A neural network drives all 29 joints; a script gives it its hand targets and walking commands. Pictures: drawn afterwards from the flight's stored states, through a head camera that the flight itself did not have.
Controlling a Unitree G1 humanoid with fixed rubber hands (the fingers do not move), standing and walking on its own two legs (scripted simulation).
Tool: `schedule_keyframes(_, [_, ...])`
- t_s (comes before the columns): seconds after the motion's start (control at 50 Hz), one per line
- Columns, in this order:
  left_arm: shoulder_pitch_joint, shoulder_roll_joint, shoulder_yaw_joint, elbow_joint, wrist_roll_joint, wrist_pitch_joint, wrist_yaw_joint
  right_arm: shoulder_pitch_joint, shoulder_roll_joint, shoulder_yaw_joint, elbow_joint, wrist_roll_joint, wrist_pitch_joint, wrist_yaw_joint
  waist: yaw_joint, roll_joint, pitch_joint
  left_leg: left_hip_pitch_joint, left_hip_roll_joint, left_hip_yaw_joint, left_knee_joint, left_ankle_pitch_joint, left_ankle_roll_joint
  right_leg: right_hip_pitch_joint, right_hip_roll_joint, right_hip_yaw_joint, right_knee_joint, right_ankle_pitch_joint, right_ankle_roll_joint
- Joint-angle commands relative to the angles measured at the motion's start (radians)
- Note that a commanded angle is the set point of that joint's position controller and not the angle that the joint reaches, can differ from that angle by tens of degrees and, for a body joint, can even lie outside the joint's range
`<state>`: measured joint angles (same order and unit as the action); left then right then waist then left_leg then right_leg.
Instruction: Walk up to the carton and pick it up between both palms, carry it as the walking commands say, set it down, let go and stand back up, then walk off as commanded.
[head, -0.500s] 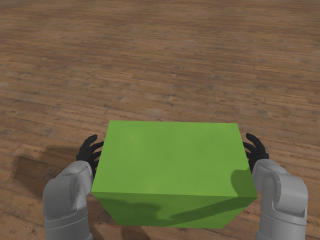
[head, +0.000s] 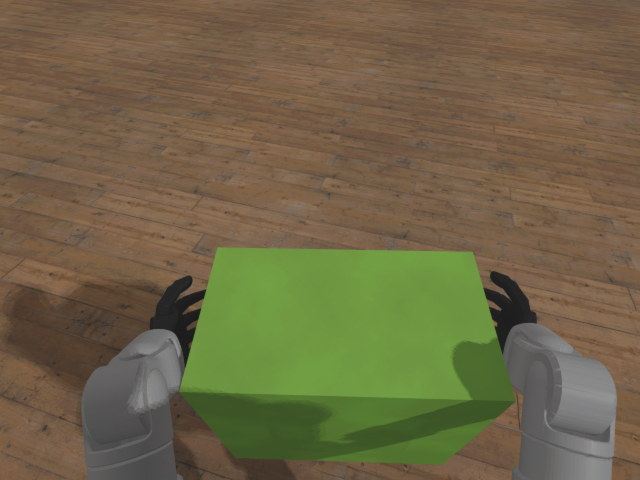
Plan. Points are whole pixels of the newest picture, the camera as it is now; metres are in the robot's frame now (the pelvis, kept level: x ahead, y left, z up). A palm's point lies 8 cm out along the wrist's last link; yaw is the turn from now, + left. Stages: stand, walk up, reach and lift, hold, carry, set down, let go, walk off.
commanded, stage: carry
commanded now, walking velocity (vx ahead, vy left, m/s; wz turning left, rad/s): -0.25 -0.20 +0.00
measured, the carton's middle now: (340, 366) +0.25 -0.01 +0.02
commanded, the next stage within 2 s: none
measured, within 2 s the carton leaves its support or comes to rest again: neither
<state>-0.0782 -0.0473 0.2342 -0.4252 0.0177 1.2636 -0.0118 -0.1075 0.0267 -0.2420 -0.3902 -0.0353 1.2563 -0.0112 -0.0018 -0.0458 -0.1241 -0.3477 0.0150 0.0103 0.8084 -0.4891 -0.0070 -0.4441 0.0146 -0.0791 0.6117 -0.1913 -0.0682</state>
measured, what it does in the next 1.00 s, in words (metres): walks backwards: left foot, then right foot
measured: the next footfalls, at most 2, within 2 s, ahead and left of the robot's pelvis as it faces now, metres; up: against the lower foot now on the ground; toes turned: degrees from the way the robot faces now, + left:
left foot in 0.04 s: +0.00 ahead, +0.12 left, +0.00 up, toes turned +2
right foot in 0.40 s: -0.03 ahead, -0.19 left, +0.00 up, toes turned -3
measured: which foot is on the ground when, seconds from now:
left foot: up 0.00-0.02, down 0.04-0.40, up 0.42-0.74, down 0.76-1.00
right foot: down 0.00-0.04, up 0.06-0.38, down 0.40-0.76, up 0.78-1.00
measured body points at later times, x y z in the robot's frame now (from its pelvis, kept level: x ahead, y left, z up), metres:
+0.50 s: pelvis -0.13 -0.09 +0.00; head -0.16 -0.11 +0.45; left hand +0.12 +0.08 +0.10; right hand +0.10 -0.30 +0.08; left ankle -0.12 +0.08 -0.65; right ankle -0.07 -0.19 -0.72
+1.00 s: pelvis -0.31 -0.19 +0.01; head -0.33 -0.16 +0.46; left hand -0.07 +0.01 +0.09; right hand -0.07 -0.37 +0.11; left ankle -0.29 -0.04 -0.72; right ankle -0.29 -0.36 -0.63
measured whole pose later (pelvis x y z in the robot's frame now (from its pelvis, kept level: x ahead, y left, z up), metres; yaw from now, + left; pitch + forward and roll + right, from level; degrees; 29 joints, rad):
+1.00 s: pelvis -0.31 -0.19 +0.01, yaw -1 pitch -1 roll -3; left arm 0.01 -0.04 0.23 -0.54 -0.01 1.24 -0.02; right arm -0.01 0.07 -0.23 -0.49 -0.03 1.19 0.01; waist 0.00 -0.02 -0.05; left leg -0.31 0.15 0.05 0.62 -0.28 -0.04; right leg -0.57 0.02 0.09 1.16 -0.36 0.04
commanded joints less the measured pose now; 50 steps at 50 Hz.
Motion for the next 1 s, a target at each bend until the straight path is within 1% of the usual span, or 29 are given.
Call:
schedule_keyframes(0.0, [-0.484, -0.792, -0.877, -0.305, -0.328, -0.015, -0.086, -0.386, 0.816, 0.779, -0.230, 0.349, -0.028, 0.140, -0.010, 0.478, -0.142, 0.138, 0.555, -0.503, -0.470, 0.756, 0.188, -0.271, 0.012, 0.090, 0.456, -0.385, 0.116])
schedule_keyframes(0.04, [-0.485, -0.844, -0.872, -0.237, -0.313, -0.034, -0.092, -0.424, 0.863, 0.815, -0.255, 0.354, -0.043, 0.147, 0.003, 0.213, -0.179, 0.153, 0.481, -0.314, -0.387, 0.786, 0.168, -0.232, -0.023, 0.156, 0.624, -0.297, 0.096])
schedule_keyframes(0.08, [-0.524, -0.860, -0.909, -0.265, -0.336, -0.054, -0.096, -0.407, 0.870, 0.796, -0.290, 0.336, -0.061, 0.155, -0.001, 0.207, -0.125, 0.141, 0.333, -0.173, -0.381, 0.628, 0.093, -0.231, -0.017, 0.151, 0.584, -0.198, 0.099])
schedule_keyframes(0.1, [-0.534, -0.883, -0.922, -0.293, -0.360, -0.059, -0.106, -0.386, 0.906, 0.810, -0.280, 0.329, -0.067, 0.149, 0.000, 0.183, -0.126, 0.124, 0.315, -0.148, -0.361, 0.725, 0.083, -0.199, -0.015, 0.107, 0.532, -0.207, 0.097])
schedule_keyframes(0.12, [-0.545, -0.882, -0.925, -0.315, -0.355, -0.069, -0.094, -0.391, 0.914, 0.813, -0.284, 0.342, -0.074, 0.152, 0.002, 0.188, -0.165, 0.189, 0.278, -0.144, -0.332, 0.862, 0.064, -0.204, 0.000, 0.088, 0.511, -0.224, 0.101])
schedule_keyframes(0.18, [-0.482, -0.845, -0.903, -0.311, -0.355, -0.067, -0.098, -0.401, 0.844, 0.817, -0.348, 0.341, -0.077, 0.139, -0.011, 0.224, -0.179, 0.223, 0.352, -0.206, -0.317, 1.065, 0.120, -0.159, 0.002, 0.039, 0.324, -0.290, 0.109])
schedule_keyframes(0.2, [-0.412, -0.803, -0.868, -0.246, -0.320, -0.047, -0.085, -0.348, 0.805, 0.794, -0.295, 0.329, -0.060, 0.131, -0.007, 0.300, -0.186, 0.273, 0.345, -0.227, -0.294, 1.147, 0.140, -0.158, -0.002, 0.056, 0.331, -0.268, 0.121])
schedule_keyframes(0.22, [-0.387, -0.795, -0.872, -0.254, -0.315, -0.044, -0.084, -0.333, 0.776, 0.806, -0.317, 0.321, -0.055, 0.123, -0.003, 0.373, -0.211, 0.260, 0.360, -0.164, -0.263, 1.115, 0.108, -0.117, -0.034, 0.062, 0.191, -0.255, 0.106])
schedule_keyframes(0.26, [-0.386, -0.763, -0.883, -0.298, -0.326, -0.048, -0.083, -0.284, 0.762, 0.803, -0.314, 0.312, -0.063, 0.121, -0.002, 0.363, -0.263, 0.247, 0.328, -0.171, -0.262, 1.102, 0.094, -0.003, 0.015, 0.021, 0.094, -0.207, 0.099])
schedule_keyframes(0.28, [-0.384, -0.756, -0.869, -0.282, -0.311, -0.039, -0.080, -0.317, 0.780, 0.808, -0.281, 0.323, -0.048, 0.124, 0.018, 0.399, -0.277, 0.180, 0.336, -0.137, -0.230, 0.906, 0.079, 0.085, -0.018, 0.039, -0.022, -0.092, 0.078])
schedule_keyframes(0.3, [-0.299, -0.784, -0.877, -0.260, -0.317, -0.035, -0.085, -0.274, 0.769, 0.823, -0.328, 0.317, -0.055, 0.111, 0.022, 0.351, -0.300, 0.134, 0.281, -0.097, -0.167, 0.770, 0.028, 0.160, -0.002, 0.033, -0.156, -0.040, 0.080])
schedule_keyframes(0.32, [-0.316, -0.754, -0.865, -0.292, -0.310, -0.037, -0.093, -0.300, 0.758, 0.844, -0.353, 0.326, -0.053, 0.116, 0.028, 0.111, -0.271, 0.008, 0.173, 0.016, -0.059, 0.394, -0.020, 0.222, -0.126, 0.162, -0.264, 0.137, 0.044])
schedule_keyframes(0.34, [-0.359, -0.745, -0.836, -0.279, -0.306, -0.035, -0.093, -0.338, 0.771, 0.841, -0.335, 0.319, -0.041, 0.113, 0.016, -0.248, -0.232, -0.198, -0.013, 0.112, 0.270, -0.202, -0.057, 0.245, -0.386, 0.463, -0.257, 0.510, -0.069])
schedule_keyframes(0.36, [-0.353, -0.767, -0.832, -0.261, -0.309, -0.042, -0.098, -0.406, 0.784, 0.866, -0.364, 0.333, -0.050, 0.110, 0.031, -0.274, -0.200, -0.185, -0.009, -0.028, 0.543, -0.306, -0.042, 0.121, -0.397, 0.431, -0.225, 0.583, -0.153])
schedule_keyframes(0.38, [-0.341, -0.746, -0.810, -0.296, -0.289, -0.049, -0.103, -0.423, 0.830, 0.905, -0.328, 0.357, -0.049, 0.119, 0.028, -0.171, -0.184, -0.157, 0.008, -0.067, 0.544, -0.240, -0.032, 0.055, -0.324, 0.347, -0.254, 0.370, -0.109])
schedule_keyframes(0.42, [-0.334, -0.684, -0.762, -0.288, -0.259, -0.054, -0.106, -0.395, 0.844, 0.915, -0.275, 0.355, -0.050, 0.113, 0.021, -0.126, -0.123, -0.139, -0.017, -0.022, 0.584, -0.043, -0.020, 0.041, -0.234, 0.236, -0.360, -0.050, -0.039])
schedule_keyframes(0.46, [-0.344, -0.718, -0.781, -0.273, -0.286, -0.060, -0.119, -0.438, 0.828, 0.922, -0.318, 0.350, -0.056, 0.109, 0.013, -0.226, -0.112, -0.134, -0.003, 0.022, 0.562, 0.015, -0.031, 0.051, -0.197, 0.191, -0.325, -0.065, -0.050])
schedule_keyframes(0.48, [-0.283, -0.720, -0.766, -0.240, -0.272, -0.059, -0.116, -0.421, 0.814, 0.916, -0.314, 0.348, -0.052, 0.105, 0.015, -0.157, -0.105, -0.144, -0.007, 0.018, 0.533, 0.030, -0.026, 0.059, -0.186, 0.226, -0.336, -0.059, -0.045])
schedule_keyframes(0.58, [-0.302, -0.747, -0.811, -0.306, -0.302, -0.068, -0.111, -0.346, 0.789, 0.907, -0.353, 0.332, -0.044, 0.099, 0.010, -0.230, -0.251, 0.024, -0.061, 0.133, 0.076, -0.082, -0.033, 0.198, -0.196, 0.273, -0.412, -0.036, -0.022])
schedule_keyframes(0.64, [-0.373, -0.737, -0.855, -0.332, -0.320, -0.052, -0.103, -0.329, 0.784, 0.875, -0.321, 0.332, -0.037, 0.105, -0.006, -0.217, -0.273, 0.298, -0.076, 0.205, -0.348, -0.006, 0.000, 0.116, -0.153, 0.188, -0.466, -0.065, 0.099])
schedule_keyframes(0.66, [-0.400, -0.711, -0.855, -0.335, -0.321, -0.044, -0.096, -0.355, 0.765, 0.850, -0.318, 0.335, -0.036, 0.104, -0.015, -0.114, -0.270, 0.411, -0.005, 0.128, -0.464, 0.009, 0.006, 0.002, -0.098, 0.142, -0.410, -0.208, 0.147])
schedule_keyframes(0.68, [-0.389, -0.708, -0.882, -0.329, -0.312, -0.034, -0.085, -0.322, 0.756, 0.817, -0.284, 0.338, -0.040, 0.116, -0.033, 0.225, -0.233, 0.478, 0.216, -0.133, -0.599, -0.041, 0.056, -0.132, -0.022, 0.053, -0.138, -0.187, 0.172])
schedule_keyframes(0.7, [-0.354, -0.706, -0.871, -0.340, -0.293, -0.029, -0.087, -0.301, 0.744, 0.814, -0.280, 0.335, -0.048, 0.125, -0.021, 0.584, -0.127, 0.223, 0.593, -0.541, -0.592, 0.195, 0.141, -0.239, 0.032, 0.051, 0.289, -0.347, 0.157])
schedule_keyframes(0.72, [-0.467, -0.762, -0.896, -0.415, -0.317, -0.051, -0.084, -0.290, 0.831, 0.825, -0.263, 0.361, -0.052, 0.139, -0.009, 0.443, -0.032, 0.015, 0.634, -0.521, -0.614, 0.309, 0.179, -0.260, 0.019, 0.195, 0.543, -0.352, 0.112])
schedule_keyframes(0.74, [-0.443, -0.760, -0.891, -0.385, -0.306, -0.057, -0.085, -0.338, 0.829, 0.842, -0.321, 0.376, -0.066, 0.143, 0.009, 0.293, -0.048, 0.032, 0.500, -0.308, -0.562, 0.263, 0.111, -0.203, -0.008, 0.224, 0.592, -0.246, 0.096])
schedule_keyframes(0.8, [-0.518, -0.755, -0.875, -0.327, -0.306, -0.050, -0.084, -0.320, 0.856, 0.824, -0.252, 0.324, -0.050, 0.153, 0.024, 0.213, 0.020, -0.006, 0.319, -0.089, -0.480, 0.302, 0.048, -0.212, -0.005, 0.184, 0.698, -0.139, 0.101])
schedule_keyframes(0.82, [-0.437, -0.777, -0.860, -0.255, -0.284, -0.042, -0.081, -0.355, 0.783, 0.796, -0.321, 0.332, -0.058, 0.151, 0.011, 0.205, 0.033, 0.017, 0.280, -0.007, -0.453, 0.372, 0.031, -0.215, 0.010, 0.139, 0.660, -0.134, 0.115])
schedule_keyframes(0.9, [-0.452, -0.716, -0.867, -0.259, -0.287, -0.021, -0.062, -0.285, 0.691, 0.742, -0.291, 0.293, -0.036, 0.137, 0.003, 0.206, -0.046, 0.097, 0.303, -0.087, -0.395, 0.650, 0.062, -0.187, 0.038, 0.070, 0.554, -0.200, 0.134])
schedule_keyframes(0.98, [-0.470, -0.683, -0.886, -0.352, -0.297, -0.023, -0.051, -0.259, 0.692, 0.761, -0.273, 0.302, -0.036, 0.124, 0.004, 0.377, -0.161, 0.125, 0.362, -0.139, -0.376, 0.731, 0.098, -0.048, -0.014, 0.027, 0.258, -0.237, 0.108])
